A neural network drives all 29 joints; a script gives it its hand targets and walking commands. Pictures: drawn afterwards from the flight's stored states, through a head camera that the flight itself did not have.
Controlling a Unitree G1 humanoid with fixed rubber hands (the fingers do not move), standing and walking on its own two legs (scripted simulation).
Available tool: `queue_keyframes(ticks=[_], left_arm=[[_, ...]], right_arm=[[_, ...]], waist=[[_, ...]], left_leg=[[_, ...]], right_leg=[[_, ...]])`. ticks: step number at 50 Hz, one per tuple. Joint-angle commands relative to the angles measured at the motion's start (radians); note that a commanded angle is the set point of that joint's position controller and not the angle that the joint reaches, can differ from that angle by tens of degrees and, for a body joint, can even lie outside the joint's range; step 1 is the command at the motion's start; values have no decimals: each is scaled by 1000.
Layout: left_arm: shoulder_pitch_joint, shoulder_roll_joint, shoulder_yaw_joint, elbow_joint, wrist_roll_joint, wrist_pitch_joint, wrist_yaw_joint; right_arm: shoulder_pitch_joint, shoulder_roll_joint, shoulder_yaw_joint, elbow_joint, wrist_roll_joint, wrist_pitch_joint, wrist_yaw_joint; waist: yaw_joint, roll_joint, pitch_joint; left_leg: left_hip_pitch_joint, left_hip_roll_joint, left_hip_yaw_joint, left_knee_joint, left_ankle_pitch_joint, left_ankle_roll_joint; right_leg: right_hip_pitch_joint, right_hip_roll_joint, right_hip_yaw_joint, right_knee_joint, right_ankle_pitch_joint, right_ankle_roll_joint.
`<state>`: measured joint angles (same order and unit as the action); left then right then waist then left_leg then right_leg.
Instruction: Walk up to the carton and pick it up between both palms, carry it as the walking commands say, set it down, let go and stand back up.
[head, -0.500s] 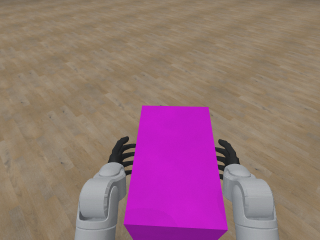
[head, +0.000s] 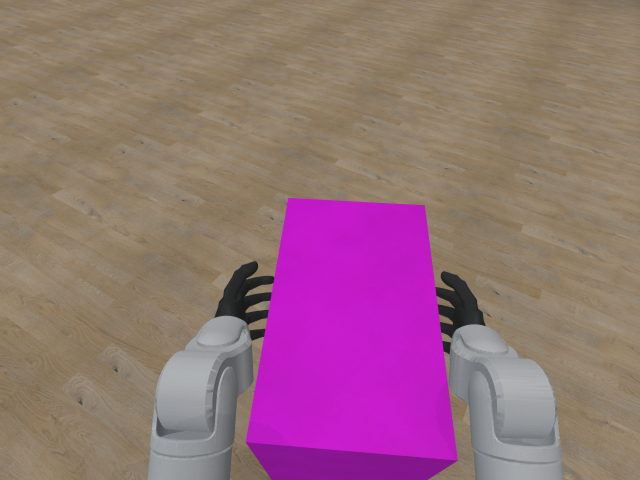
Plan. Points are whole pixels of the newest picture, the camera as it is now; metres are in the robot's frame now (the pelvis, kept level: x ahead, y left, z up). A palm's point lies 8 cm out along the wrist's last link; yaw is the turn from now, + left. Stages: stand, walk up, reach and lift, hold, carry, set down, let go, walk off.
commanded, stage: carry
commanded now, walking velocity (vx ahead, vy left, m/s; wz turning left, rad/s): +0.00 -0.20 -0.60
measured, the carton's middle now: (346, 350) +0.28 -0.01 +0.04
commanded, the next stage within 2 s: none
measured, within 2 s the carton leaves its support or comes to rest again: neither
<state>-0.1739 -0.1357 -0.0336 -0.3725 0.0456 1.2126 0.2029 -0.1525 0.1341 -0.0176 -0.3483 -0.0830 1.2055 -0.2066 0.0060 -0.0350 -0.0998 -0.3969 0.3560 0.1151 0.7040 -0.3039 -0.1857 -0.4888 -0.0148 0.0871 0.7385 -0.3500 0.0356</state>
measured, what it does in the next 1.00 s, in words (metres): steps to the right, turning right: left foot, then right foot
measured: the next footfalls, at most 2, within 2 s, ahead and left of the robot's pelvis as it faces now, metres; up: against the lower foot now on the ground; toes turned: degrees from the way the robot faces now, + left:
left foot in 0.24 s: +0.01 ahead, +0.01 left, +0.00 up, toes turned -2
right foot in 0.58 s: -0.05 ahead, -0.41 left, +0.00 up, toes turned -15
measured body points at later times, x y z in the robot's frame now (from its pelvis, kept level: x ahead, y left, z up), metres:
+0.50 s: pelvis -0.07 -0.17 +0.02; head -0.05 -0.14 +0.47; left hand +0.24 -0.12 +0.11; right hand +0.17 -0.37 +0.12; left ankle -0.03 +0.01 -0.71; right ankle -0.08 -0.35 -0.65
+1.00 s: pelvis -0.18 -0.33 +0.02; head -0.14 -0.31 +0.47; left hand +0.13 -0.36 +0.10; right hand +0.00 -0.58 +0.11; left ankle -0.11 -0.21 -0.71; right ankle -0.22 -0.46 -0.64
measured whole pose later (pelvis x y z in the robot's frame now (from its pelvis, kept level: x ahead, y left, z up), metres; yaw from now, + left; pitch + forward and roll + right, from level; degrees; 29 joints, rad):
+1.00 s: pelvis -0.18 -0.33 +0.02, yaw -29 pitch +3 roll -2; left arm -0.16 -0.13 -0.04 -0.41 0.03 1.20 0.21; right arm -0.16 0.14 -0.02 -0.39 -0.07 1.21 -0.21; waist 0.00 -0.04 -0.02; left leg -0.36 0.15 0.13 0.63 -0.31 -0.03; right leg -0.63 0.08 0.09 1.10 -0.37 0.02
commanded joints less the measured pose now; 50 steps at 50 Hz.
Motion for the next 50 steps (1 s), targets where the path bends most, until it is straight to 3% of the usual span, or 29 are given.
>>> queue_keyframes(ticks=[1, 2, 3, 6, 10, 12, 13, 14, 15, 16, 17, 18, 20, 24, 27, 29, 30, 31, 32, 35, 39, 41, 42, 43, 44, 45, 46, 47, 50], left_arm=[[-306, -879, -419, -116, -252, -1, -95], [-260, -882, -395, -99, -239, -7, -102], [-274, -909, -393, -118, -249, -17, -110], [-349, -1002, -405, -172, -267, -48, -135], [-356, -1036, -435, -225, -280, -79, -136], [-352, -1017, -456, -263, -288, -84, -127], [-343, -1012, -470, -254, -284, -77, -121], [-375, -1031, -495, -286, -294, -70, -122], [-421, -995, -501, -318, -286, -71, -121], [-428, -991, -503, -302, -286, -70, -120], [-413, -1000, -506, -272, -288, -64, -118], [-387, -992, -505, -237, -281, -54, -119], [-389, -978, -513, -230, -282, -43, -117], [-406, -936, -512, -239, -281, -19, -95], [-389, -906, -482, -209, -272, 1, -88], [-345, -914, -449, -158, -265, 9, -90], [-314, -883, -421, -132, -254, 15, -93], [-268, -877, -399, -112, -239, 7, -100], [-269, -912, -395, -118, -251, -2, -107], [-341, -1015, -411, -183, -268, -39, -132], [-340, -1045, -435, -242, -277, -74, -134], [-326, -1022, -449, -274, -280, -79, -126], [-328, -1012, -461, -279, -281, -76, -121], [-348, -1021, -475, -291, -282, -69, -121], [-396, -996, -485, -318, -281, -63, -118], [-411, -971, -489, -313, -273, -62, -117], [-393, -981, -489, -282, -275, -57, -118], [-384, -985, -491, -259, -277, -51, -118], [-398, -965, -507, -247, -284, -37, -114]], right_arm=[[-420, 894, 484, -186, 338, -29, 120], [-467, 929, 545, -231, 373, -30, 127], [-536, 965, 573, -256, 405, -34, 134], [-652, 1051, 618, -344, 450, -60, 144], [-615, 1060, 607, -385, 441, -86, 138], [-551, 1054, 587, -375, 427, -86, 139], [-509, 1041, 570, -357, 411, -86, 140], [-528, 1008, 539, -353, 396, -94, 142], [-486, 1007, 533, -325, 391, -90, 148], [-485, 1009, 548, -332, 391, -89, 150], [-478, 1003, 546, -323, 385, -85, 151], [-459, 986, 531, -295, 374, -78, 150], [-462, 958, 506, -286, 370, -72, 151], [-444, 912, 474, -263, 356, -52, 140], [-429, 892, 468, -235, 349, -35, 129], [-437, 883, 471, -228, 348, -26, 124], [-422, 888, 481, -213, 341, -19, 122], [-460, 918, 536, -253, 372, -21, 127], [-512, 960, 562, -258, 402, -23, 136], [-639, 1060, 621, -356, 456, -55, 150], [-608, 1075, 617, -412, 456, -85, 144], [-553, 1066, 602, -406, 444, -85, 144], [-509, 1059, 588, -384, 429, -84, 145], [-508, 1028, 560, -372, 407, -89, 144], [-495, 1008, 541, -339, 399, -88, 147], [-462, 1010, 543, -328, 395, -82, 150], [-463, 1004, 554, -335, 389, -78, 149], [-466, 997, 547, -326, 384, -75, 148], [-468, 959, 504, -300, 373, -65, 146]], waist=[[4, -167, -253], [13, -394, -264], [9, -351, -293], [3, -260, -344], [9, -259, -419], [-9, -233, -448], [-32, -100, -442], [-28, 370, -394], [-20, 358, -327], [-16, 189, -296], [-12, 100, -282], [-9, 99, -265], [1, 212, -234], [-4, 395, -220], [-1, 415, -262], [25, 191, -264], [8, -112, -246], [16, -375, -245], [12, -335, -281], [7, -255, -343], [13, -246, -434], [3, -233, -454], [-23, -177, -444], [-38, 135, -409], [-26, 395, -361], [-20, 242, -314], [-15, 111, -290], [-11, 80, -269], [1, 246, -220]], left_leg=[[-164, -154, 102, 363, -383, 62], [-296, -282, 15, 521, -534, 55], [-268, -267, -54, 575, -482, 68], [-149, -292, -63, 437, -297, 87], [81, -377, -8, 56, -293, 133], [380, -347, -6, -277, -146, 167], [578, -206, -115, -385, -17, 199], [604, 197, -512, -400, 139, 332], [517, 352, -520, -368, 351, 400], [463, 289, -412, -320, 470, 388], [422, 224, -295, -294, 575, 353], [418, 154, -180, -254, 661, 313], [417, 66, -22, -201, 763, 228], [345, 56, 97, -144, 683, 164], [292, 78, 125, -22, 560, 125], [141, -22, 133, 206, 196, 85], [-103, -122, 115, 358, -349, 66], [-278, -261, 34, 493, -563, 50], [-250, -256, -43, 551, -526, 63], [-143, -284, -63, 414, -332, 87], [43, -358, -37, 98, -276, 129], [305, -346, -20, -196, -163, 159], [506, -259, -60, -341, -10, 186], [636, 18, -292, -416, 25, 281], [577, 338, -538, -370, 357, 406], [493, 334, -426, -328, 477, 411], [440, 266, -323, -299, 540, 378], [423, 196, -210, -271, 610, 340], [427, 67, 17, -180, 753, 218]], right_leg=[[293, -166, 245, -258, 500, -62], [317, -229, 503, -294, 758, -139], [319, -202, 481, -251, 787, -142], [281, -77, 330, -226, 556, -114], [270, -86, 361, -319, 572, -134], [138, -31, 261, -330, 520, -58], [-33, 28, 172, -254, 308, -18], [-274, 139, -13, 65, -143, 13], [-382, 19, -38, 320, -194, 12], [-347, -19, -23, 426, -125, 14], [-318, -30, -20, 515, -84, 18], [-309, -39, -24, 535, -54, 27], [-268, -18, -97, 432, -34, 41], [-119, -40, -178, 110, -85, 36], [44, -5, -231, -83, -11, 30], [193, 41, -122, -234, 140, 1], [307, -147, 181, -257, 544, -57], [352, -238, 484, -276, 881, -145], [362, -207, 469, -229, 942, -159], [325, -80, 344, -215, 657, -136], [330, -100, 398, -284, 671, -172], [205, -50, 313, -310, 612, -109], [53, -5, 236, -290, 458, -53], [-170, 115, 41, -125, 133, 21], [-329, 101, -28, 247, -200, 16], [-340, -13, -21, 417, -158, 12], [-308, -26, -13, 483, -113, 9], [-295, -34, -21, 530, -81, 21], [-245, -17, -113, 374, -53, 39]])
